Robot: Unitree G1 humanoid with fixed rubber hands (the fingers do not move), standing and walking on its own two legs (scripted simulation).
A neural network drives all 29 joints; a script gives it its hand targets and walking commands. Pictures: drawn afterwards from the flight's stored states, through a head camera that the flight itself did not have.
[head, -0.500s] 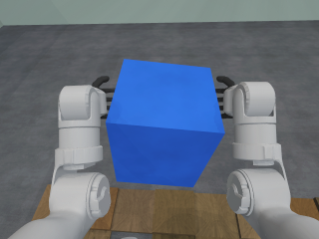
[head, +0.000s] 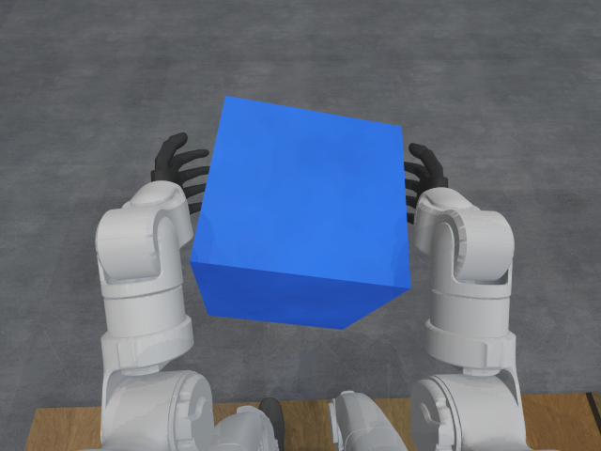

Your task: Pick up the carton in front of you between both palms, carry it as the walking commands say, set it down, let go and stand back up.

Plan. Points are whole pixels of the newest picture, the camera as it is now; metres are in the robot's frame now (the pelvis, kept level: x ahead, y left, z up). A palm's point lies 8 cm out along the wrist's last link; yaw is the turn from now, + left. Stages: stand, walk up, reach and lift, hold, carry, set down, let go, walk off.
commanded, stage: carry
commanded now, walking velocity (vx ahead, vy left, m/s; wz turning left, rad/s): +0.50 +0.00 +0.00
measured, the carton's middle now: (293, 232) +0.39 -0.01 +0.01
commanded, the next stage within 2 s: none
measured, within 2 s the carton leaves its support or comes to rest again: neither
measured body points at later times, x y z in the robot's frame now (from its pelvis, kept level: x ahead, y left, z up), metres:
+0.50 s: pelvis +0.30 -0.06 +0.01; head +0.31 -0.07 +0.46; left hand +0.67 +0.12 +0.17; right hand +0.70 -0.17 +0.17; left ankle +0.32 +0.06 -0.68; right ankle +0.25 -0.13 -0.73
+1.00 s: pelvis +0.60 -0.03 -0.04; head +0.68 -0.02 +0.40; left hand +0.99 +0.10 +0.02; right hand +0.96 -0.20 +0.02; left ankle +0.59 +0.03 -0.77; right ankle +0.70 -0.17 -0.70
